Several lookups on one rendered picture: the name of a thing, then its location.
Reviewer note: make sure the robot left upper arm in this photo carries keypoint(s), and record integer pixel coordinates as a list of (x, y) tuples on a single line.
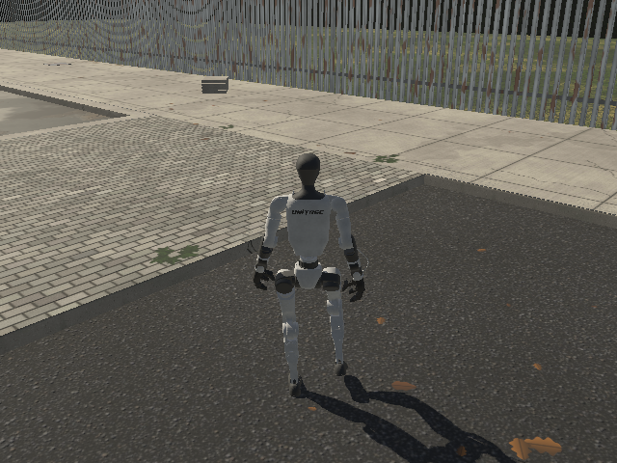
[(277, 205)]

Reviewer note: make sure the right robot foot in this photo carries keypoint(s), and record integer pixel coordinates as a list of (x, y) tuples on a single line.
[(340, 369)]

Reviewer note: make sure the robot right hand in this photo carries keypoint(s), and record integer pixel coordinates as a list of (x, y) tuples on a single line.
[(358, 286)]

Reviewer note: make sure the robot right forearm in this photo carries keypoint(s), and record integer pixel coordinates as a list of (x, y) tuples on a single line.
[(353, 261)]

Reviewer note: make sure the robot left hand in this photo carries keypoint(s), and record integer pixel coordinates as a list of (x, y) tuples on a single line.
[(263, 276)]

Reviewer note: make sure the right robot thigh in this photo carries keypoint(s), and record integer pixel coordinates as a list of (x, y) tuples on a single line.
[(331, 282)]

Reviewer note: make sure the robot right upper arm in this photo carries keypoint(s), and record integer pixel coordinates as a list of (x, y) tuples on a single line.
[(339, 205)]

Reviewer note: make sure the robot left forearm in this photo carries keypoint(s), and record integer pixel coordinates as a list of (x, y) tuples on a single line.
[(262, 257)]

